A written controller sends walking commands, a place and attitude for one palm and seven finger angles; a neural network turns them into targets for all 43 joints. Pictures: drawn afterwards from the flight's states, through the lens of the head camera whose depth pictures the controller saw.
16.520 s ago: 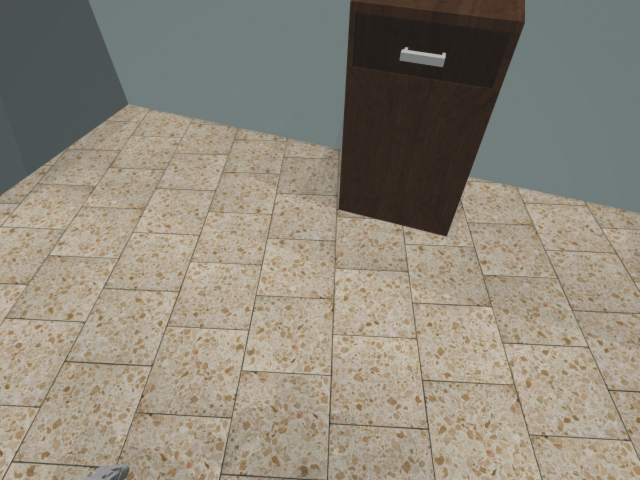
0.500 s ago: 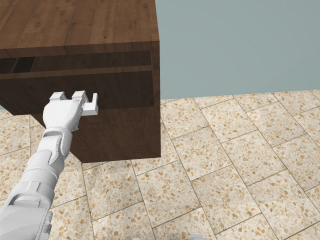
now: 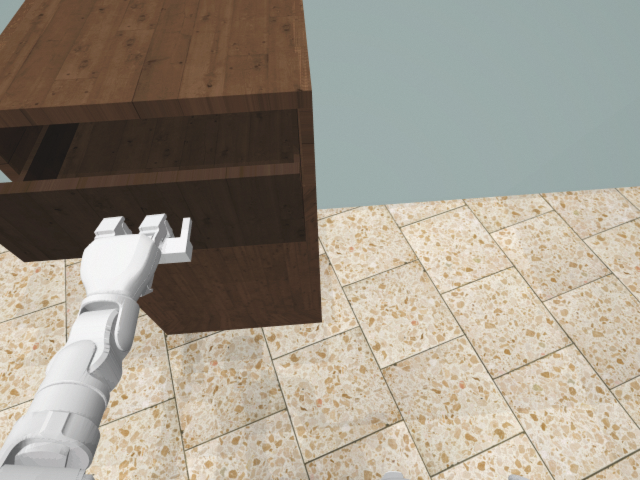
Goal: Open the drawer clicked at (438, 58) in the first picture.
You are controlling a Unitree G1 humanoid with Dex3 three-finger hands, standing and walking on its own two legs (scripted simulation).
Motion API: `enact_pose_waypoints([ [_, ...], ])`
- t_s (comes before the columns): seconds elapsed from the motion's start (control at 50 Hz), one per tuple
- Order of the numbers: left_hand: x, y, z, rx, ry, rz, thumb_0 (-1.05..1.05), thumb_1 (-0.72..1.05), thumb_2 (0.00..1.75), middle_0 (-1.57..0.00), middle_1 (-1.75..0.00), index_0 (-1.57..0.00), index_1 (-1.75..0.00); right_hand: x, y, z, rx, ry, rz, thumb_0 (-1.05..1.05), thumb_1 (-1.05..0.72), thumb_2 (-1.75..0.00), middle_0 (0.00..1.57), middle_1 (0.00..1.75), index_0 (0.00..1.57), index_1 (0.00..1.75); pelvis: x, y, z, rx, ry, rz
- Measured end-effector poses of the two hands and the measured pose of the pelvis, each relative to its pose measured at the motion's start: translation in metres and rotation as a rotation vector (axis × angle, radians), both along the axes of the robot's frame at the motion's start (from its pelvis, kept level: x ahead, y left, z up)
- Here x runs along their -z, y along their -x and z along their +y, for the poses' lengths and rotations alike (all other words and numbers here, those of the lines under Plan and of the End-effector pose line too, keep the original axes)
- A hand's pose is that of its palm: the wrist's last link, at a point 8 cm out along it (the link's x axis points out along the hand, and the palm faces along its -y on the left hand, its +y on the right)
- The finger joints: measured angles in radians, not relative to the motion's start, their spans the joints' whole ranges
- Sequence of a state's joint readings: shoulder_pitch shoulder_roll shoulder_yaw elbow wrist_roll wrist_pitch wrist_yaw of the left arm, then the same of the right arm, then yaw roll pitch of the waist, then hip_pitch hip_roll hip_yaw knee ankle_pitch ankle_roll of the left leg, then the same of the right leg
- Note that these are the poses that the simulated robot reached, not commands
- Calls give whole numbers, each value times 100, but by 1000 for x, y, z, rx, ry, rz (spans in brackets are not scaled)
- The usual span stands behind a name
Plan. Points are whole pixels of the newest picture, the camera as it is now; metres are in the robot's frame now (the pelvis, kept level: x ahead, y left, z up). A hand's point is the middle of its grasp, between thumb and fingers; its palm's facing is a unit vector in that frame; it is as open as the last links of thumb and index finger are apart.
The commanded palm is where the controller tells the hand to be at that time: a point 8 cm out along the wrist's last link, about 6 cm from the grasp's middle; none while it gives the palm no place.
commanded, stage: pull the drawer open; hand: left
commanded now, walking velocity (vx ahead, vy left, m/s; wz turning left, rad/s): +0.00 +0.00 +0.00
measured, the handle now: (143, 239) +0.42 +0.27 +0.02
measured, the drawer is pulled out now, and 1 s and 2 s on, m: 0.12 0.25 0.30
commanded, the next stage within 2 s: open the thumb to release the handle in 1.58 s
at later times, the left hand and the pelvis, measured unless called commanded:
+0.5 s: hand (135, 316) +0.32 +0.26 -0.01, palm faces -0.02 -0.05 -1.00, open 5.8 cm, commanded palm +0.28 +0.27 +0.05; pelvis +0.01 +0.00 +0.00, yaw +0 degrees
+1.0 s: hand (124, 371) +0.25 +0.25 -0.01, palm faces -0.02 -0.05 -1.00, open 5.8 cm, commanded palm +0.22 +0.26 +0.05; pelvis +0.01 -0.01 +0.00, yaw +1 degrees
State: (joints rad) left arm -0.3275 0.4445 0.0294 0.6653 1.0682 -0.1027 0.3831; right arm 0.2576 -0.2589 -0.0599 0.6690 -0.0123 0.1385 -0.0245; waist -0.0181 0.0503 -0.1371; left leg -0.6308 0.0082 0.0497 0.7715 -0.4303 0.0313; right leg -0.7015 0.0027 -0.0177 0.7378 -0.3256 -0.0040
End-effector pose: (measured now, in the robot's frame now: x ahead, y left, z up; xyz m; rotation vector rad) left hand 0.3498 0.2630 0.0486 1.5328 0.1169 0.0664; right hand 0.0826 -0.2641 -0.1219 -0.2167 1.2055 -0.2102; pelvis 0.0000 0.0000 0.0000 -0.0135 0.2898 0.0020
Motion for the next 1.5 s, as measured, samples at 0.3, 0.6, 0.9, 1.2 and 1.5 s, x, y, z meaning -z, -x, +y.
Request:
enact_pose_waypoints([
  [0.3,0,29,-3,-9,7,-4,1,68,81,-30,-135,-38,-135,-8,-32,5,-26,-4,-99,0,-90,-90,20,29,20,30,-3,-3,0,4,-2,-28],
  [0.6,0,64,-7,-24,14,-10,1,68,81,-29,-135,-40,-135,-17,-75,17,-83,-21,-198,1,-90,-90,20,29,20,30,-5,-10,-1,0,-3,-53],
  [0.9,0,112,-13,-46,16,-10,1,67,80,-29,-135,-41,-135,-22,-101,23,-137,-39,-269,1,-90,-90,20,29,20,30,-4,-12,-5,-4,-6,-79],
  [1.2,-1,145,-18,-85,11,4,1,67,79,-30,-135,-42,-135,-24,-111,24,-170,-56,-325,1,-90,-90,20,29,20,30,-2,-7,-14,-6,-16,-100],
  [1.5,-1,175,-23,-103,6,2,1,67,80,-30,-135,-42,-135,-21,-114,21,-201,-53,-333,1,-90,-90,20,29,20,30,2,-3,-20,-10,-21,-102],
])
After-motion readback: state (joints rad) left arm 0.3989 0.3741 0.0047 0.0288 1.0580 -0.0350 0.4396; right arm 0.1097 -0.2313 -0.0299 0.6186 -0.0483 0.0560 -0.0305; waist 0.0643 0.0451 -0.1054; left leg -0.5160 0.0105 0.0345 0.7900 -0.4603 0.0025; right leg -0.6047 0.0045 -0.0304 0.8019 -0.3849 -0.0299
